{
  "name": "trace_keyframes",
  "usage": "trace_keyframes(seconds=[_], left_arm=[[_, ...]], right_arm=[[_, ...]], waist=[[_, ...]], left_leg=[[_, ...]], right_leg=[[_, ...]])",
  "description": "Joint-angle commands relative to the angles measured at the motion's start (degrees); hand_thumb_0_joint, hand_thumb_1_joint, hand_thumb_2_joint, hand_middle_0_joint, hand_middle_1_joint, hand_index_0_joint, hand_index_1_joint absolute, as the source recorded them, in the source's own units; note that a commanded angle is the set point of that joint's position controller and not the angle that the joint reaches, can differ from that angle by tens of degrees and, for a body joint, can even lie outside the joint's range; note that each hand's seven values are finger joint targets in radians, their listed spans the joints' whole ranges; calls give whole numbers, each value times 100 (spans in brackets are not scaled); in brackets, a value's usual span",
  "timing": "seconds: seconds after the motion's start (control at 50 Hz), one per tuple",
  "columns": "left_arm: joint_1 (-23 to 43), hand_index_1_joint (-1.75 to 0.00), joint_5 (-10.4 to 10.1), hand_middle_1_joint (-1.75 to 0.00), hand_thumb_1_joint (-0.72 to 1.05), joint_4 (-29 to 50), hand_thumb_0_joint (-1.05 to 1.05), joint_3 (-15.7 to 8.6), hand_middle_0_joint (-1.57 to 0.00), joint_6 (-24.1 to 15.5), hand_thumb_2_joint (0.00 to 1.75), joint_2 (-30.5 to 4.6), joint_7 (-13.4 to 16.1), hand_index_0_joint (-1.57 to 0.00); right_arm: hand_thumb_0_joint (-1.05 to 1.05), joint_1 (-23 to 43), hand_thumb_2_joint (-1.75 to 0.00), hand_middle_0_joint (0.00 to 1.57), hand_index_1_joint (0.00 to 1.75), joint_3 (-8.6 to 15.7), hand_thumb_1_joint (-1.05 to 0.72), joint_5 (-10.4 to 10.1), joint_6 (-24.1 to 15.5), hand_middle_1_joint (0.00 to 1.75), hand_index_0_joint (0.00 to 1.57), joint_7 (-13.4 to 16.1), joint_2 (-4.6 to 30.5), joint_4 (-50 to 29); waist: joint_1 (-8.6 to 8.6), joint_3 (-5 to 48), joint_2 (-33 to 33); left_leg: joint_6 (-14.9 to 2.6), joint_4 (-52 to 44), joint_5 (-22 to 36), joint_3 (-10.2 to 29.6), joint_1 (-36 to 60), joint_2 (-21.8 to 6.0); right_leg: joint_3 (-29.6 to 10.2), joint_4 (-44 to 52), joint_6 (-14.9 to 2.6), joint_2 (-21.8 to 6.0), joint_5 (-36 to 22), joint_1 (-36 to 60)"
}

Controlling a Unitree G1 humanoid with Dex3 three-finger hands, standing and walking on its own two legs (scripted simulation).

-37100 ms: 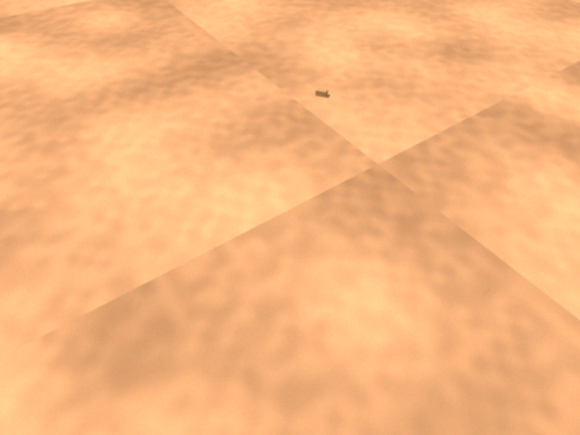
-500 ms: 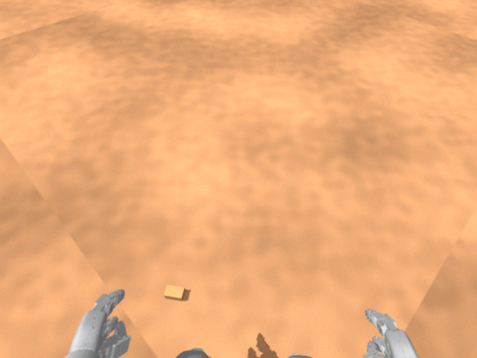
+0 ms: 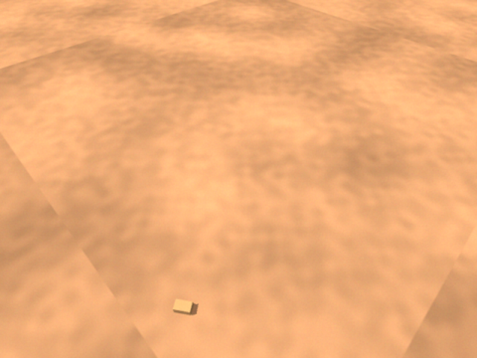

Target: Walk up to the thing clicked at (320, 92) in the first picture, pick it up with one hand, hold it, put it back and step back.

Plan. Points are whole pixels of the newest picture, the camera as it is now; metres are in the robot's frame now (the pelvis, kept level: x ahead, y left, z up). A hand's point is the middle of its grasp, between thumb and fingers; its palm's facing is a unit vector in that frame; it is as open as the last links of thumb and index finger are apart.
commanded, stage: stand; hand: left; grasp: from above
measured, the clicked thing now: (183, 307) +0.45 +0.24 -0.76
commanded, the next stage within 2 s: step back in 1.90 s
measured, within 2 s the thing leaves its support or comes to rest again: neither
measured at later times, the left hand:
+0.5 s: hand out of the picture +0.04 +0.23 -0.16, palm faces +0.01 -0.94 -0.34, open 7.3 cm
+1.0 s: hand out of the picture +0.08 +0.22 -0.15, palm faces -0.01 -0.94 -0.34, open 7.3 cm
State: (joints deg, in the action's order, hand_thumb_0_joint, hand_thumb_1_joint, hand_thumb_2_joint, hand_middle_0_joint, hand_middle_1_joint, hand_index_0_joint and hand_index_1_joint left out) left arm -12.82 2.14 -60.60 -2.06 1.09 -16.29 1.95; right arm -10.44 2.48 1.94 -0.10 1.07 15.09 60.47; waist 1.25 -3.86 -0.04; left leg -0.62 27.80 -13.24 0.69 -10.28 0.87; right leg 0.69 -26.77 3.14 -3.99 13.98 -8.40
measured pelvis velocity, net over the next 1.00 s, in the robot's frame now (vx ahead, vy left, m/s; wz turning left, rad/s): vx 0.01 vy -0.02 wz -0.01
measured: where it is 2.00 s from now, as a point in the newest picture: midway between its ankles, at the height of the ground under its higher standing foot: outside the picture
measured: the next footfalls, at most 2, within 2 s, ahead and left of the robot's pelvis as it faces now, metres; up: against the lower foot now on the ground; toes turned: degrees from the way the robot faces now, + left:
none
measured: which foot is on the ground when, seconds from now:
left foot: down 0.00-1.00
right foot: down 0.00-1.00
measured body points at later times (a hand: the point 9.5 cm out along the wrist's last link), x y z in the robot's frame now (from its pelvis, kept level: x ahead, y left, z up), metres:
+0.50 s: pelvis +0.00 -0.02 +0.01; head +0.00 -0.02 +0.46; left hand +0.04 +0.27 -0.13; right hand +0.05 -0.30 -0.14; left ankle +0.02 +0.11 -0.74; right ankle +0.01 -0.16 -0.74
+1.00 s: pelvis +0.01 -0.02 +0.01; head +0.01 -0.03 +0.46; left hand +0.08 +0.27 -0.12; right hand +0.07 -0.31 -0.13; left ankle +0.02 +0.11 -0.74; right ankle +0.01 -0.16 -0.74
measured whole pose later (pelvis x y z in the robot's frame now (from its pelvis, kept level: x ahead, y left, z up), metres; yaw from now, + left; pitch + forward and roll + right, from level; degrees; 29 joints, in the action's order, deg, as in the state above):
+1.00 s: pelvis +0.01 -0.02 +0.01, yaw -1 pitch -4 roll +0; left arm -6.4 1.4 -64.8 -1.4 -0.3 -17.6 0.9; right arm -6.8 1.2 1.1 -0.3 0.5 18.0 65.1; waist -0.1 -3.6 -0.8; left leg 1.5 19.7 -9.6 0.9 -6.1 -1.4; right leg 1.0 -20.2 1.2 -1.8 11.0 -5.2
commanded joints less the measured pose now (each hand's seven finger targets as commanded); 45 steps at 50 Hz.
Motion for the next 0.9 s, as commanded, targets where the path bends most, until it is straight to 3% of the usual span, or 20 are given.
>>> trace_keyframes(seconds=[0.0, 0.18, 0.22, 0.3, 0.38, 0.44, 0.48, 0.5, 0.54, 0.58, 0.62, 0.8, 0.88], left_arm=[[217, -30, -9, -30, 90, 159, 0, -175, -20, -155, 90, -978, 56, -20], [280, -30, -32, -30, 90, -42, 0, -172, -20, -185, 90, -1127, 34, -20], [283, -30, -15, -30, 90, -82, 0, -163, -20, -194, 90, -1109, 33, -20], [337, -30, -29, -30, 90, -101, 0, -172, -20, -191, 90, -1206, 11, -20], [426, -30, -50, -30, 90, -95, 0, -166, -20, -211, 90, -1187, 11, -20], [445, -30, -54, -30, 90, -129, 0, -157, -20, -227, 90, -1202, 2, -20], [477, -30, -82, -30, 90, -129, 0, -161, -20, -219, 90, -1205, -6, -20], [500, -30, -94, -30, 90, -120, 0, -165, -20, -233, 90, -1191, -2, -20], [490, -30, -103, -30, 90, -144, 0, -168, -20, -236, 90, -1217, -13, -20], [512, -30, -107, -30, 90, -156, 0, -160, -20, -234, 90, -1161, -11, -20], [552, -30, -112, -30, 90, -155, 0, -173, -20, -229, 90, -1213, -12, -20], [690, -30, -98, -30, 90, -169, 0, -157, -20, -209, 90, -1229, -39, -20], [720, -30, -89, -30, 90, -150, 0, -149, -20, -230, 90, -1250, -47, -20]], right_arm=[[0, 210, -90, 20, 30, 222, -90, -25, -108, 30, 20, 85, 1186, -248], [0, 288, -90, 20, 30, 200, -90, -35, -73, 30, 20, 42, 1222, -95], [0, 328, -90, 20, 30, 183, -90, -41, -72, 30, 20, 26, 1192, -96], [0, 288, -90, 20, 30, 170, -90, -50, -41, 30, 20, 8, 1224, -47], [0, 326, -90, 20, 30, 136, -90, -51, -64, 30, 20, 2, 1220, -36], [0, 346, -90, 20, 30, 115, -90, -70, -62, 30, 20, -4, 1219, -2], [0, 265, -90, 20, 30, 108, -90, -67, -73, 30, 20, 13, 1275, 50], [0, 288, -90, 20, 30, 96, -90, -63, -86, 30, 20, 14, 1273, 48], [0, 253, -90, 20, 30, 67, -90, -71, -100, 30, 20, 19, 1284, 76], [0, 294, -90, 20, 30, 52, -90, -82, -113, 30, 20, 36, 1257, 78], [0, 321, -90, 20, 30, 60, -90, -90, -121, 30, 20, 46, 1331, 93], [0, 423, -90, 20, 30, 41, -90, -87, -117, 30, 20, 42, 1382, 157], [0, 507, -90, 20, 30, 48, -90, -93, -119, 30, 20, 23, 1380, 150]], waist=[[-40, 46, -144], [-49, -3, -160], [-51, -43, -1], [-82, -141, 4], [-66, 33, -33], [-80, 1, 113], [-101, 109, -70], [-88, 253, -124], [-95, 236, -83], [-75, 422, -51], [-90, 448, -31], [-100, 190, 15], [-88, 224, 51]], left_leg=[[-90, -949, 56, 675, -58, -559], [-72, -1148, -267, 657, -78, -567], [-72, -1083, -117, 628, -29, -562], [-63, -1095, -443, 603, -50, -538], [-85, -1049, -70, 597, -8, -592], [-80, -977, 156, 547, 97, -580], [-75, -1004, 220, 535, 169, -625], [-77, -975, 526, 528, 213, -639], [-65, -1029, 591, 512, 226, -647], [-66, -944, 1175, 476, 393, -689], [-52, -951, 1350, 451, 481, -705], [5, -1132, 895, 470, 324, -736], [-1, -1125, 943, 459, 351, -747]], right_leg=[[-212, 668, -301, -208, -190, 21], [-273, 890, -296, -243, -2, 62], [-285, 954, -294, -254, 96, -4], [-366, 1085, -305, -258, 564, -195], [-370, 1027, -331, -295, 186, 5], [-398, 1116, -328, -297, 235, -78], [-407, 1058, -350, -311, -70, 28], [-399, 1013, -355, -335, -422, 189], [-380, 991, -337, -313, -537, 221], [-355, 913, -349, -331, -991, 339], [-344, 906, -343, -331, -1173, 348], [-326, 1038, -319, -291, -645, 209], [-338, 1083, -337, -310, -694, 228]])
